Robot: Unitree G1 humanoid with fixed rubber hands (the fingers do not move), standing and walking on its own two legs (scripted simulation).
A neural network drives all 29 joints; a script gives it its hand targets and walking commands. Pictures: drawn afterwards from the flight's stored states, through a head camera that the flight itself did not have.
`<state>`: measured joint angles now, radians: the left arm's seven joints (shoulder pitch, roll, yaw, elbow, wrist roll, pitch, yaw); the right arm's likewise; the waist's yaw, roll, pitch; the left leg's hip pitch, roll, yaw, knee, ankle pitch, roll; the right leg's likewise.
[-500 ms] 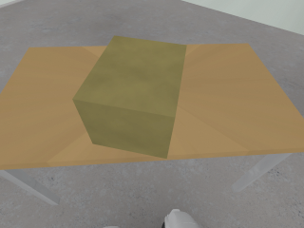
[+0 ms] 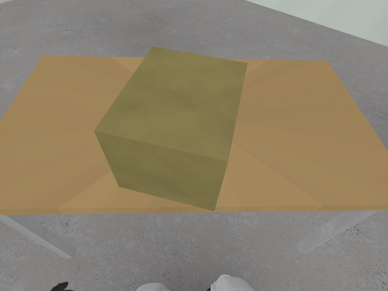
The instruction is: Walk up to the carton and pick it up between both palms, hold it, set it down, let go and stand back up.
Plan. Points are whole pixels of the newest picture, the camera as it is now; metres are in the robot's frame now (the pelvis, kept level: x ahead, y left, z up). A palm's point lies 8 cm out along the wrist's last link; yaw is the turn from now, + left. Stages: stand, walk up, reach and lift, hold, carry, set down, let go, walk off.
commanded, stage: walk up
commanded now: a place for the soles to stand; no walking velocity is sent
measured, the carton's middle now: (182, 125) +0.49 +0.04 +0.02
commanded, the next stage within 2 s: none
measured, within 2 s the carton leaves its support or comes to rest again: neither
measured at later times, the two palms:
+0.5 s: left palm out of the picture +0.11 +0.29 -0.09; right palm out of the picture +0.10 -0.32 -0.09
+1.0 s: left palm out of the picture +0.12 +0.29 -0.08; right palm out of the picture +0.11 -0.32 -0.08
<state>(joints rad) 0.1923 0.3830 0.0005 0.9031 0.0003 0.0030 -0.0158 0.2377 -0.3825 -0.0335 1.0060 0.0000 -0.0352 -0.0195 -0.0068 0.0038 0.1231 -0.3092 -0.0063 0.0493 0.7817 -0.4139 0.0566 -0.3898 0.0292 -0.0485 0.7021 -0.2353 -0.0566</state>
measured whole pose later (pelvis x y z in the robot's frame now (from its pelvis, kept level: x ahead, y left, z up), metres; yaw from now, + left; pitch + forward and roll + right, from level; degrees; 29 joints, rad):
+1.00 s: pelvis +0.03 -0.01 +0.03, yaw +0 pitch -4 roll +0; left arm 0.13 0.38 0.00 0.99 0.00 -0.02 -0.02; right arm 0.10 -0.38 -0.03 1.09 0.00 -0.03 0.00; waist -0.01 0.01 0.12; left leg -0.10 -0.01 0.05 0.46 -0.30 0.03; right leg -0.20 0.04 -0.04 0.44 -0.18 -0.04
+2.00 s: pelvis +0.06 +0.00 +0.03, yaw +0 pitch -4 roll -1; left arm 0.13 0.38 0.00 1.00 0.00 -0.03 0.01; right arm 0.13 -0.38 -0.03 1.02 0.00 0.00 0.02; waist -0.01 0.01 0.11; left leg -0.07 -0.02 0.05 0.47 -0.34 0.05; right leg -0.17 0.03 -0.03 0.46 -0.22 -0.03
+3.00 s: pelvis +0.00 +0.01 +0.01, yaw +0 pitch -10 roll -2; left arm 0.17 0.38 0.00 0.45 0.00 0.26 -0.06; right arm 0.36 -0.26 -0.05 0.34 0.00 0.03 -0.02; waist -0.01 0.05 0.13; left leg -0.11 -0.01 0.05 0.65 -0.37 0.07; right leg -0.17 0.03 -0.03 0.55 -0.20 -0.02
